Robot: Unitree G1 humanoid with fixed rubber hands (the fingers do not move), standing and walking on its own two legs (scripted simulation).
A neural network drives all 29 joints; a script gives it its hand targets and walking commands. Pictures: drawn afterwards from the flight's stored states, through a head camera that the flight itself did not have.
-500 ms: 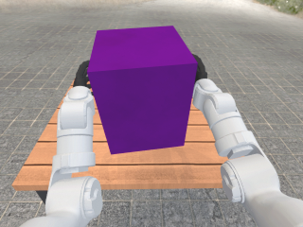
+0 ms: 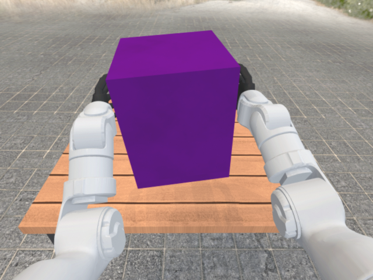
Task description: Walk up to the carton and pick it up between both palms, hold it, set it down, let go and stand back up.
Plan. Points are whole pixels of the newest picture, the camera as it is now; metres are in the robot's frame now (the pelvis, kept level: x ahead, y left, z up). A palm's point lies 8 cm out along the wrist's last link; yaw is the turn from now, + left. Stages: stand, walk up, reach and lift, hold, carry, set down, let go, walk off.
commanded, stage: hold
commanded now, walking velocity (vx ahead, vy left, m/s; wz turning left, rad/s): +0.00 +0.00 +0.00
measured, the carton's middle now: (175, 108) +0.40 +0.00 +0.22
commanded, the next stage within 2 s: none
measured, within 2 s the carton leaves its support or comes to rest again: neither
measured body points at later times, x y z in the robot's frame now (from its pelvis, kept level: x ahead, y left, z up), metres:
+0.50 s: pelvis +0.01 +0.00 +0.00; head -0.07 +0.02 +0.44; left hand +0.39 +0.16 +0.24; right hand +0.40 -0.14 +0.26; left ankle +0.01 +0.12 -0.75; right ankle +0.03 -0.11 -0.75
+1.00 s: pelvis +0.01 +0.00 +0.00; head -0.07 +0.02 +0.44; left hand +0.39 +0.16 +0.24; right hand +0.39 -0.14 +0.26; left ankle +0.01 +0.12 -0.75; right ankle +0.03 -0.11 -0.75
